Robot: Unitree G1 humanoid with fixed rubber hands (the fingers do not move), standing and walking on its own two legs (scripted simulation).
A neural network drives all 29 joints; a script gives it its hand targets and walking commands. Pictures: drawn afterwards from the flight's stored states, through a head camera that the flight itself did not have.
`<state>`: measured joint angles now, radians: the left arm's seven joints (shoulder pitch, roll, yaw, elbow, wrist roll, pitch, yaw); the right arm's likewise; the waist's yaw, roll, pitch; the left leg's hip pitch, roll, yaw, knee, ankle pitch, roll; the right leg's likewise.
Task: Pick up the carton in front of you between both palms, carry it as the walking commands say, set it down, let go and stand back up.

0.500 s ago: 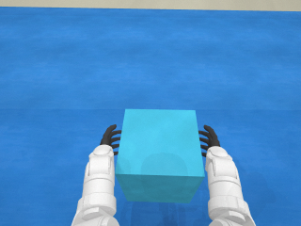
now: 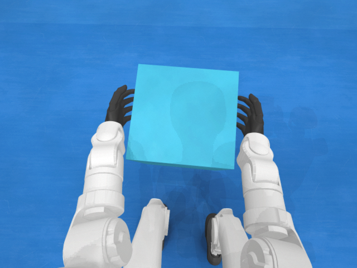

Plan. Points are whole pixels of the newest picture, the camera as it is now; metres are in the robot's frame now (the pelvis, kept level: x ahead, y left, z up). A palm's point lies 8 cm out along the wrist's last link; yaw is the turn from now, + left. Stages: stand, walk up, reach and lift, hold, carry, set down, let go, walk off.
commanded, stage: set down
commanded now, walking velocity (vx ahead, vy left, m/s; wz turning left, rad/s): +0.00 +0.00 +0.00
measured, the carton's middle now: (184, 127) +0.44 +0.05 -0.15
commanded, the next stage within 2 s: none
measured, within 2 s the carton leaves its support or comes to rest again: rests again in 1.54 s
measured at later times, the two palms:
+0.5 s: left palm (122, 126) +0.45 +0.23 -0.23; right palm (223, 128) +0.47 -0.06 -0.22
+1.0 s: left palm (128, 128) +0.49 +0.25 -0.38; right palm (210, 131) +0.50 -0.05 -0.38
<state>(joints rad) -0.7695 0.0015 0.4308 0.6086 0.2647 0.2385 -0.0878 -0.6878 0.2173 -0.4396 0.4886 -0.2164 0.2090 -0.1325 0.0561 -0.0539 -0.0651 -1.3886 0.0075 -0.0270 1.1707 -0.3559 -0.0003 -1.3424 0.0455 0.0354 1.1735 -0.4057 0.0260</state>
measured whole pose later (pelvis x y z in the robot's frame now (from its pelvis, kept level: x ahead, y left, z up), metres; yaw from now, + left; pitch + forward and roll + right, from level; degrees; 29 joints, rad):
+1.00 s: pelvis -0.04 +0.00 -0.23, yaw -2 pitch +43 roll -5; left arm -1.40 0.30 0.31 0.88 0.13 0.30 -0.02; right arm -1.33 -0.02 -0.42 0.76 -0.07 0.25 -0.23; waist 0.09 -0.09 0.22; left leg -2.23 -0.03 -0.08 1.99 -0.50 -0.01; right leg -2.15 0.12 0.02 1.99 -0.59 0.08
